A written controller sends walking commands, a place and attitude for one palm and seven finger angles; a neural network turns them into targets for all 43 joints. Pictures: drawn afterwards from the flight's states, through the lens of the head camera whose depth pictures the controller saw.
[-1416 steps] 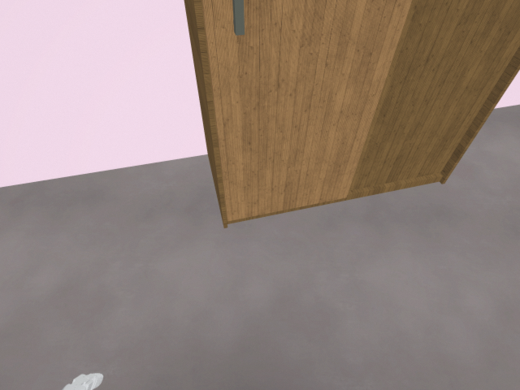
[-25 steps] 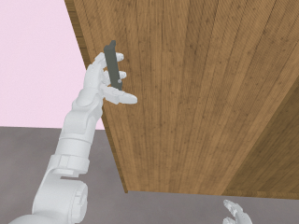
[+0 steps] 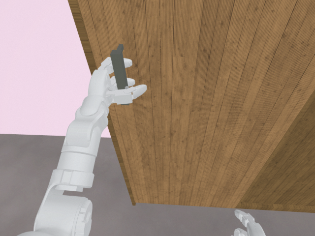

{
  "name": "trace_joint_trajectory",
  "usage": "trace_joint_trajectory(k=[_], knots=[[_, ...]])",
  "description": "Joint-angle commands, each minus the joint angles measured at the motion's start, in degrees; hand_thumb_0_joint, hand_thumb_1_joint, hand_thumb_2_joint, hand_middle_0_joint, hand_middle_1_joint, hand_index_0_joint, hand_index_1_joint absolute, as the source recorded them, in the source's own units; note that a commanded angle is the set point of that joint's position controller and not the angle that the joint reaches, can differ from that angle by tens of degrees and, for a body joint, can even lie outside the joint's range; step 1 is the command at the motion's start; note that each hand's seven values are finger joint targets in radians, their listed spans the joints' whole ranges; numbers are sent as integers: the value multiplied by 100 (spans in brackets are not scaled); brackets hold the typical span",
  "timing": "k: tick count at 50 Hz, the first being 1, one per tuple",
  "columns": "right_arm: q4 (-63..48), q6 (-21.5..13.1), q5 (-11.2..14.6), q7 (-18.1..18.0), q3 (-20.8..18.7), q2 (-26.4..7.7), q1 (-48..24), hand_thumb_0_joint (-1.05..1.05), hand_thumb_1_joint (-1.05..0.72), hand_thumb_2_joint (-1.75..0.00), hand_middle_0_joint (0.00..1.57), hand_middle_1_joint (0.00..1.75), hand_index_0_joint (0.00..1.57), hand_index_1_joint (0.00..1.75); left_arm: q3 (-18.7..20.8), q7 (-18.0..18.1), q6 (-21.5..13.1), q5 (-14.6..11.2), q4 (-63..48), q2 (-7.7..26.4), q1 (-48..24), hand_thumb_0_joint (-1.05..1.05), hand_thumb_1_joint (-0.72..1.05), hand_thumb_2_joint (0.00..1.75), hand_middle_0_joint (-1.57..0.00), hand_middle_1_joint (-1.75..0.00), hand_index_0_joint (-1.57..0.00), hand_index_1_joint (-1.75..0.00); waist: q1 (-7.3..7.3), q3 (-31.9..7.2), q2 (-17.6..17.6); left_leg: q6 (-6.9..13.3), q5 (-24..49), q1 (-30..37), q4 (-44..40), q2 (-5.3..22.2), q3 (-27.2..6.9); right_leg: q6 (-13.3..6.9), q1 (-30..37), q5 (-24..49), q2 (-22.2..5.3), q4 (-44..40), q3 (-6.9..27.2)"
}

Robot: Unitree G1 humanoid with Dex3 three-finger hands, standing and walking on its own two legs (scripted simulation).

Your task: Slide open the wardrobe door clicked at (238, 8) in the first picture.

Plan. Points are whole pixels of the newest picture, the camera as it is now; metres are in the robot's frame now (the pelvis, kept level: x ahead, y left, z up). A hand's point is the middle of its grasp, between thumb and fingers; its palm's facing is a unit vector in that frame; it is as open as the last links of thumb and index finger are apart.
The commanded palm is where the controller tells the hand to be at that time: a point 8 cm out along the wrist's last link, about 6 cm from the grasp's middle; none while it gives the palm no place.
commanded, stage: grip the handle and tug to test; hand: left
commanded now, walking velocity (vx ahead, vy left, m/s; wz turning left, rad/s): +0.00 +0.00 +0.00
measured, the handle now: (123, 75) +0.46 +0.12 +0.21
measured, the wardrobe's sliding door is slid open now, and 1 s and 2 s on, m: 0.00 0.00 0.02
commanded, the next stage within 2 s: tug the door sideways, standing still in 0.96 s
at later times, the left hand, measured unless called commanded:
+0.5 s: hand (127, 87) +0.40 +0.09 +0.21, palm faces -0.01 -1.00 +0.00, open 6.0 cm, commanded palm +0.37 +0.14 +0.21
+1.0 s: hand (127, 87) +0.40 +0.09 +0.21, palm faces -0.02 -1.00 +0.00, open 6.1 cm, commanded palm +0.35 +0.15 +0.21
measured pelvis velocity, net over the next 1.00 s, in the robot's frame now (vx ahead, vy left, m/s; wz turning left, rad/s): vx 0.01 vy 0.00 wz -0.03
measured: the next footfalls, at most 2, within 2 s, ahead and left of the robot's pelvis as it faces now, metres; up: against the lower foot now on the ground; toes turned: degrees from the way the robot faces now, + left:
none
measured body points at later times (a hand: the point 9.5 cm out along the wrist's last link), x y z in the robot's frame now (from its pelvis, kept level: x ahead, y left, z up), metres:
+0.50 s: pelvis +0.00 +0.00 +0.00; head -0.02 -0.02 +0.45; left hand +0.39 +0.15 +0.22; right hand +0.16 -0.24 -0.10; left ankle -0.02 +0.11 -0.74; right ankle -0.04 -0.10 -0.74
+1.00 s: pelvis +0.01 +0.00 +0.00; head -0.01 -0.02 +0.45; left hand +0.39 +0.15 +0.21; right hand +0.17 -0.25 -0.10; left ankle -0.02 +0.11 -0.74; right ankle -0.04 -0.10 -0.74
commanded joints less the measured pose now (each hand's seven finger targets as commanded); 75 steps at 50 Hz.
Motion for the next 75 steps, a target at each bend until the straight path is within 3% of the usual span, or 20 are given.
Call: trace_joint_trajectory(k=[1,7,9,11,14,17,19,20,24,27,30,34,35,45,48,54,58,62,66,75], knots=[[-888,-243,4,-85,-200,-582,-746,0,-90,-90,20,30,20,30,-57,-179,-455,-99,-1523,460,-2656,0,62,78,-42,-136,-42,-136,11,-1737,-461,158,2681,934,159,-22,-176,-47,329,3021,71,37,27],[-820,-262,-3,-94,-205,-573,-680,0,-90,-90,20,30,20,30,-84,-132,-409,-79,-1363,417,-2913,0,90,90,-45,-140,-45,-140,-49,-1680,-383,166,2564,963,194,-30,-187,-42,170,2893,80,5,38],[-832,-247,-14,-86,-229,-616,-665,0,-90,-90,20,30,20,30,89,-113,-448,-32,-1362,630,-2686,0,90,90,-45,-140,-45,-140,43,-1841,-428,151,2731,1003,183,-18,-212,-67,309,2947,81,34,32],[-842,-255,-13,-83,-209,-558,-671,0,-90,-90,20,30,20,30,-139,-141,-463,-52,-1416,369,-2836,0,90,90,-45,-140,-45,-140,-32,-1808,-423,164,2721,1006,217,-28,-206,-48,235,3003,74,43,21],[-815,-235,-18,-105,-229,-624,-640,0,-90,-90,20,30,20,30,113,-143,-482,-36,-1215,668,-2727,0,90,90,-45,-140,-45,-140,25,-1754,-658,178,2508,871,149,-27,-198,-42,321,2860,79,5,28],[-798,-255,-14,-116,-197,-574,-634,0,-90,-90,20,30,20,30,-53,-155,-480,-48,-1198,474,-3067,0,90,90,-45,-140,-45,-140,-53,-1715,-477,178,2411,891,166,-49,-208,-46,196,2764,77,-4,35],[-787,-249,-26,-118,-224,-614,-626,0,-90,-90,20,30,20,30,176,-147,-508,-30,-1122,729,-2833,0,90,90,-45,-140,-45,-140,34,-1791,-521,179,2530,891,169,-43,-202,-55,316,2863,72,6,40],[-832,-262,-26,-115,-209,-584,-653,0,-90,-90,20,30,20,30,96,-166,-527,-60,-1277,619,-2869,0,90,90,-45,-140,-45,-140,21,-1887,-479,188,2557,907,161,-59,-188,-46,356,2936,61,17,54],[-855,-256,-18,-108,-217,-610,-675,0,-90,-90,20,30,20,30,288,-206,-560,-94,-1182,804,-2526,0,90,90,-45,-140,-45,-140,98,-1826,-584,185,2552,807,149,-54,-162,-39,480,3035,56,12,54],[-853,-276,-1,-112,-207,-592,-668,0,-90,-90,20,30,20,30,226,-219,-582,-121,-1251,751,-2796,0,90,90,-45,-140,-45,-140,24,-1747,-602,193,2352,792,125,-54,-158,-27,377,2888,66,-23,60],[-897,-261,7,-108,-190,-598,-703,0,-90,-90,20,30,20,30,217,-236,-553,-151,-1192,707,-2471,0,90,90,-45,-140,-45,-140,71,-1656,-556,193,2280,717,86,-52,-144,-21,396,2804,60,-50,61],[-923,-231,10,-113,-210,-645,-722,0,-90,-90,20,30,20,30,544,-254,-512,-164,-1229,1037,-2126,0,90,90,-45,-140,-45,-140,161,-1678,-673,192,2266,654,43,-44,-107,-12,534,2886,53,-60,72],[-974,-231,17,-106,-189,-613,-766,0,-90,-90,20,30,20,30,394,-287,-486,-194,-1312,851,-2039,0,90,90,-45,-140,-45,-140,155,-1675,-641,201,2242,622,35,-58,-98,-3,542,2900,45,-56,77],[-1156,-139,26,-40,-205,-617,-857,0,-90,-90,20,30,20,30,489,-281,-205,-178,-2163,936,-1204,0,90,90,-45,-140,-45,-140,253,-1852,-544,180,2765,703,105,-22,-66,-11,728,3474,35,79,61],[-1201,-116,16,-6,-199,-599,-905,0,-90,-90,20,30,20,30,354,-299,-81,-173,-2450,790,-1009,0,90,90,-45,-140,-45,-140,243,-1872,-518,178,2947,738,163,-26,-42,10,728,3783,22,137,66],[-1232,-20,16,13,-193,-621,-939,0,-90,-90,20,30,20,30,508,-293,130,-173,-2682,990,-699,0,90,90,-45,-140,-45,-140,280,-1897,-545,162,3183,707,235,-33,-31,20,805,4096,7,225,59],[-977,-82,8,-53,-198,-594,-823,0,-90,-90,20,30,20,30,-28,-166,287,-149,-2159,420,-2071,0,90,90,-45,-140,-45,-140,-52,-1508,-604,192,2913,801,340,-43,-94,42,239,3678,58,134,46],[-848,-123,-32,-67,-211,-544,-745,0,-90,-90,20,30,20,30,-377,-36,280,-30,-1936,42,-2502,0,90,90,-45,-140,-45,-140,-131,-1731,-352,185,3065,1018,445,-61,-167,0,108,3558,53,206,30],[-791,-140,-68,-39,-229,-519,-684,0,-90,-90,20,30,20,30,-708,-22,75,15,-1757,-250,-2922,0,90,90,-45,-140,-45,-140,-209,-1849,-490,186,3077,1111,485,-56,-277,-20,21,3410,65,256,-3],[-702,-239,-57,14,-213,-446,-646,0,-90,-90,20,30,20,30,-1331,-25,-430,65,-1162,-826,-3887,0,90,90,-45,-140,-45,-140,-341,-1748,-340,160,2484,1166,444,-24,-456,-71,-354,2546,80,226,-38]])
